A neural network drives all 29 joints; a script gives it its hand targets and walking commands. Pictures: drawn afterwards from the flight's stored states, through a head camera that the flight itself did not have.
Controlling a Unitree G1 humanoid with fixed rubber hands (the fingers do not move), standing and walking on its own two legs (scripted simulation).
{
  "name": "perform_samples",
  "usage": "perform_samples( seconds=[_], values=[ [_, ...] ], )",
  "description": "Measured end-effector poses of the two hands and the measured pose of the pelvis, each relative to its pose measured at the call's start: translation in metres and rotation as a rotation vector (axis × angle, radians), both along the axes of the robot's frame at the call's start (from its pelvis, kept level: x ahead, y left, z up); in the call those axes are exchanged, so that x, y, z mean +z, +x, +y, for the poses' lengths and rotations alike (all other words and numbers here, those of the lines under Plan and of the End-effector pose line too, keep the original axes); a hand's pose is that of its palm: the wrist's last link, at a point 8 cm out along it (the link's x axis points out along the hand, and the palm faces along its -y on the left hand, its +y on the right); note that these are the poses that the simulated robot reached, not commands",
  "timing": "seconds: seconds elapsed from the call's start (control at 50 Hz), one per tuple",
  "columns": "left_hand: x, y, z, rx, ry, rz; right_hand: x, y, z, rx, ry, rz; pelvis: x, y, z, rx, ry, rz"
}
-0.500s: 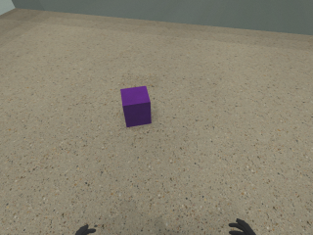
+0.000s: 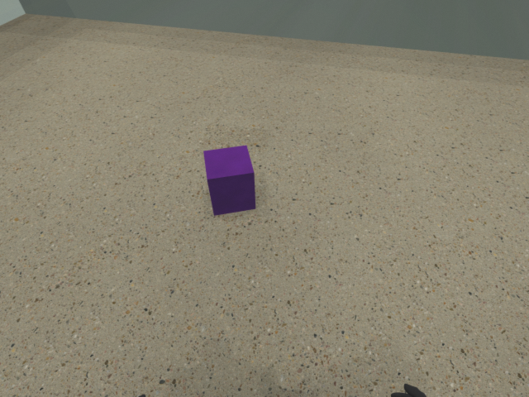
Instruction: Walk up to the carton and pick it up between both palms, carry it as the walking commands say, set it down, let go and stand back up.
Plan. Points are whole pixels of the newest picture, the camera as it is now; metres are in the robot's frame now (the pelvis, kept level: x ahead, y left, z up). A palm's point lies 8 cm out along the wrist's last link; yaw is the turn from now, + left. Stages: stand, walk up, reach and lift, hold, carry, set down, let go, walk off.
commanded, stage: stand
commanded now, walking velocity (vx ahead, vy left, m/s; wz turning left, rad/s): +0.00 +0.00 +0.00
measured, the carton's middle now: (230, 180) +1.19 +0.16 -0.64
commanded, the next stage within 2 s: walk up in 0.22 s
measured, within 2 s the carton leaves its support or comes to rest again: neither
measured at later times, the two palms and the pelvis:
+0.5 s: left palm out of the picture +0.04 +0.26 -0.11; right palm out of the picture +0.08 -0.24 -0.11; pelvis +0.00 +0.01 +0.01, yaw +1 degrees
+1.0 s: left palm (140, 307) +0.32 +0.25 -0.11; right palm out of the picture +0.05 -0.19 -0.09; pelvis +0.16 +0.03 +0.01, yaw +3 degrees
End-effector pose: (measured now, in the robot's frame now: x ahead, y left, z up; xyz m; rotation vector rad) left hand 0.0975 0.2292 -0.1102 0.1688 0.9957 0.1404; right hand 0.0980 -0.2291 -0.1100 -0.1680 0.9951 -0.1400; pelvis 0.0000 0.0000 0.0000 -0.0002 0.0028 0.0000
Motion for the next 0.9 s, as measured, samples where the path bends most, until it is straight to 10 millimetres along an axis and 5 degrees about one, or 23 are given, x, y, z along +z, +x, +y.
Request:
perform_samples(
  seconds=[0.46,0.54,0.62,0.68,0.78,0.9],
  values=[
    [-0.007,-0.039,0.014,0.075,0.019,0.109,-0.01,-0.034,-0.007,-0.026,-0.005,0.14,0.004,-0.001,0.003,0.013,0.0,0.003],
    [-0.001,-0.064,0.043,0.125,0.044,0.163,0.009,0.0,-0.001,0.03,-0.006,0.076,0.012,0.006,0.016,0.027,0.005,0.029],
    [-0.006,-0.061,0.073,0.128,0.05,0.184,0.023,0.029,0.013,0.043,-0.045,-0.007,0.012,0.022,0.036,0.034,0.003,0.029],
    [-0.024,-0.039,0.09,0.079,0.039,0.195,0.008,0.01,0.02,-0.003,-0.094,0.028,-0.003,0.031,0.051,0.032,-0.017,0.025],
    [-0.01,0.046,0.077,-0.007,-0.048,0.063,0.014,-0.055,0.033,-0.099,-0.073,0.266,0.012,0.064,0.056,0.04,-0.037,0.027],
    [-0.002,0.135,0.051,-0.078,-0.099,0.023,0.025,-0.066,0.043,-0.17,-0.043,0.389,0.02,0.113,0.049,0.045,-0.052,0.039]
  ],
)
